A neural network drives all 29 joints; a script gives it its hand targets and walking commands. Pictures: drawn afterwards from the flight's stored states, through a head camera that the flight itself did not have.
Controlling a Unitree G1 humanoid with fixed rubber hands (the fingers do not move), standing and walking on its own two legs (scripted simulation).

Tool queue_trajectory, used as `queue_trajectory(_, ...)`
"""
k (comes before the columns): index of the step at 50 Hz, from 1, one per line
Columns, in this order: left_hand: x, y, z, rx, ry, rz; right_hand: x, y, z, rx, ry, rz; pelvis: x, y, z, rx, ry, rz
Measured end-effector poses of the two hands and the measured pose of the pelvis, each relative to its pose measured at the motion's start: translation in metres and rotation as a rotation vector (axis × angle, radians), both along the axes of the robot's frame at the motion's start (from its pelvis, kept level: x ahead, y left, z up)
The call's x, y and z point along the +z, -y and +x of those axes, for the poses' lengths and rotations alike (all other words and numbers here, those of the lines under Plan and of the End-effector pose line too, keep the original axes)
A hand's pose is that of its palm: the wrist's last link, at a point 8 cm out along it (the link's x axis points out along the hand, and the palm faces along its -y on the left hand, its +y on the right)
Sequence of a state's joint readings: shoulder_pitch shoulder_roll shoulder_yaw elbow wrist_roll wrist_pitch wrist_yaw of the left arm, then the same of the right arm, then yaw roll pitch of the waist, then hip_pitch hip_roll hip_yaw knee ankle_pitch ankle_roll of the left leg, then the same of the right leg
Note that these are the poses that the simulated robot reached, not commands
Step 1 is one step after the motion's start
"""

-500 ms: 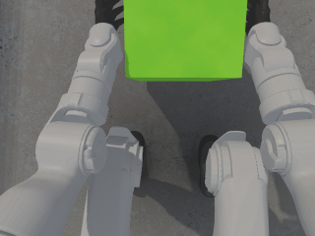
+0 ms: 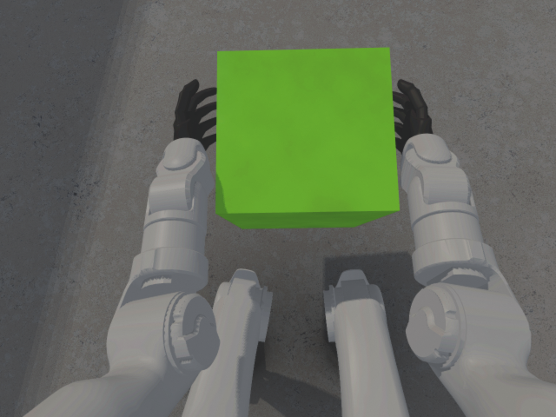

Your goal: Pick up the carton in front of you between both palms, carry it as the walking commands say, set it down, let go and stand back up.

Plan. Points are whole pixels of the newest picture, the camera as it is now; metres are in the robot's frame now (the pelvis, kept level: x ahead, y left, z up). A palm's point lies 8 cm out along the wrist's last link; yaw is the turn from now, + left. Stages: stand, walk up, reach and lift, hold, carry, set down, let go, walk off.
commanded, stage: reach and lift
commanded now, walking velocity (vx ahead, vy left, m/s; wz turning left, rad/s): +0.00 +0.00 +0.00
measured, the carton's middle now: (299, 157) +0.49 -0.01 -0.14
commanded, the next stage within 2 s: none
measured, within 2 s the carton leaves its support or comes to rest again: neither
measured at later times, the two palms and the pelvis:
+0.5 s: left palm (122, 102) +0.46 +0.14 +0.10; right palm (471, 107) +0.45 -0.16 +0.09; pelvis +0.05 +0.00 +0.14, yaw -1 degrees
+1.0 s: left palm out of the picture +0.43 +0.14 +0.26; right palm out of the picture +0.41 -0.16 +0.24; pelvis +0.11 +0.01 +0.27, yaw -2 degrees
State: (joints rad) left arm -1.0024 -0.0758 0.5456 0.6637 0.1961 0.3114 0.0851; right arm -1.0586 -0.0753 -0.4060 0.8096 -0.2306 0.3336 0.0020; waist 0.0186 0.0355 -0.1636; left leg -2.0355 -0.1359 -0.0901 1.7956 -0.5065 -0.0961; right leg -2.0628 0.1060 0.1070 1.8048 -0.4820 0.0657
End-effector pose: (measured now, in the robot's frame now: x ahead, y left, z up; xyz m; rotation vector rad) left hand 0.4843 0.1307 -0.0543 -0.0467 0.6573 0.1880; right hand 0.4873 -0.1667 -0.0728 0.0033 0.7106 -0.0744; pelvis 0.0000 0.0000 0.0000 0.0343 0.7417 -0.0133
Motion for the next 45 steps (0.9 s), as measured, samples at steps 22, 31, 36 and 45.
queue_trajectory(22,0.138,-0.008,-0.024,-0.016,0.013,-0.016,0.139,-0.008,-0.032,-0.045,0.01,0.012,0.12,-0.002,0.051,-0.005,0.093,-0.023)
queue_trajectory(31,0.194,-0.004,-0.039,-0.032,0.01,-0.035,0.202,-0.003,-0.05,-0.069,0.006,-0.001,0.173,-0.005,0.066,-0.013,0.205,-0.031)
queue_trajectory(36,0.222,-0.008,-0.046,-0.029,-0.001,-0.026,0.229,-0.006,-0.057,-0.069,-0.005,0.011,0.198,-0.005,0.075,-0.013,0.273,-0.037)
queue_trajectory(45,0.276,-0.007,-0.057,-0.047,0.007,-0.018,0.28,-0.006,-0.073,-0.088,0.004,0.018,0.244,-0.007,0.095,-0.013,0.395,-0.044)
